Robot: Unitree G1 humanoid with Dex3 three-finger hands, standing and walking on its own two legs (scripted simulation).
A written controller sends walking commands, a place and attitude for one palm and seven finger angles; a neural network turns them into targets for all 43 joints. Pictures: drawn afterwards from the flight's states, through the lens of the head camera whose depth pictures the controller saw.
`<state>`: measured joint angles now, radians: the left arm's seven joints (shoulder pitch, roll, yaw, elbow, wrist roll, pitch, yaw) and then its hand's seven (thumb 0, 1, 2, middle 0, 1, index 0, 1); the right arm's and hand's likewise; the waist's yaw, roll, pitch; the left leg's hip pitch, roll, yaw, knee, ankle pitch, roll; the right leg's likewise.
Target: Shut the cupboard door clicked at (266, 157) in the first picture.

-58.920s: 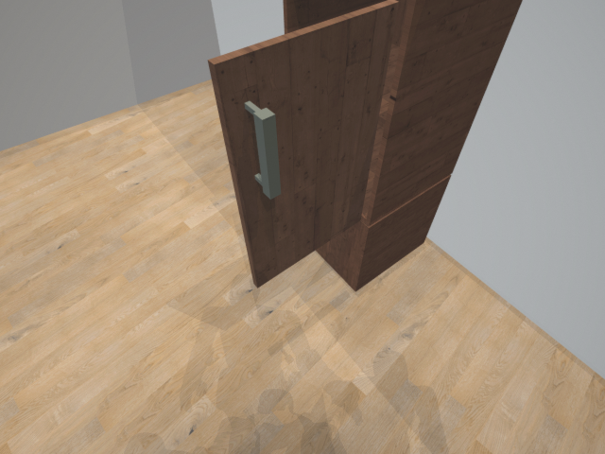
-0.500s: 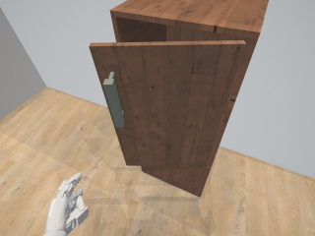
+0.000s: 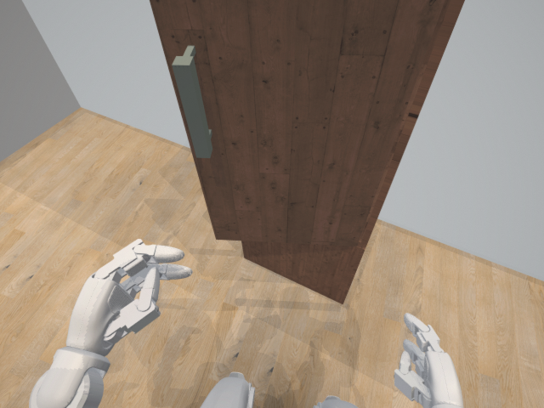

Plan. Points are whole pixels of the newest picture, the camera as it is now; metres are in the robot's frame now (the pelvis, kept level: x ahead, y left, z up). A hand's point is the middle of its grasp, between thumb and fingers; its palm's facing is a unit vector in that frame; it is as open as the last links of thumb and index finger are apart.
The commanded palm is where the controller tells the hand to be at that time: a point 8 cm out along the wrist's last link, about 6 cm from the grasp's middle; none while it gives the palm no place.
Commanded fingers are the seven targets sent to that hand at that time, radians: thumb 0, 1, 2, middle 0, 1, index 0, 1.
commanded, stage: raise the hand and make a fist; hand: left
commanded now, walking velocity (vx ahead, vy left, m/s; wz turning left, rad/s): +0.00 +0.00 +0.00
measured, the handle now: (197, 105) +0.52 +0.17 +0.17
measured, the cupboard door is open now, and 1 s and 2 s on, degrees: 24 24 24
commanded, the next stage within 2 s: bring the fist close to the handle in 1.24 s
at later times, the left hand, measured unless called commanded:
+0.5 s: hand (99, 270) +0.24 +0.22 +0.13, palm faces +0.04 -1.00 -0.05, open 3.1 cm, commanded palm +0.22 +0.28 +0.14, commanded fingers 0.00 0.90 0.90 -1.28 -1.48 -1.28 -1.48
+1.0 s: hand (95, 239) +0.26 +0.22 +0.17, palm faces +0.03 -1.00 -0.03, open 3.1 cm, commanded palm +0.23 +0.27 +0.17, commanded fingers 0.00 0.90 0.90 -1.30 -1.50 -1.30 -1.50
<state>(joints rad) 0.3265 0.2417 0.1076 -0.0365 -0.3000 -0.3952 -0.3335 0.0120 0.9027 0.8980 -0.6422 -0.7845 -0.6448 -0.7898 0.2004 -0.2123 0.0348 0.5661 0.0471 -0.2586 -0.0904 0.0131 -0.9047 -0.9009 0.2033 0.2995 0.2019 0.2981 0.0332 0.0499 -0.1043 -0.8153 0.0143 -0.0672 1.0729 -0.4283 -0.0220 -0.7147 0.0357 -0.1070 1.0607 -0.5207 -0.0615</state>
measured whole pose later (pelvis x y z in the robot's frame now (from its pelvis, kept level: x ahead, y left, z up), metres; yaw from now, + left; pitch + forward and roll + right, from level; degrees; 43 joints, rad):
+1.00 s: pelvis +0.03 +0.03 +0.06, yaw -1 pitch +1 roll -1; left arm 0.27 0.25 0.19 -0.18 -0.31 -0.01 -0.21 0.01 0.90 0.90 -1.29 -1.49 -1.30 -1.50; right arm 0.27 -0.25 0.07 0.59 0.06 -0.24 -0.08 0.01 -0.90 -0.90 0.20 0.30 0.20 0.30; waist 0.04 0.06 -0.06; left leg -0.41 -0.01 -0.01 0.69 -0.31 0.02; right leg -0.32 0.01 -0.05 0.67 -0.37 -0.01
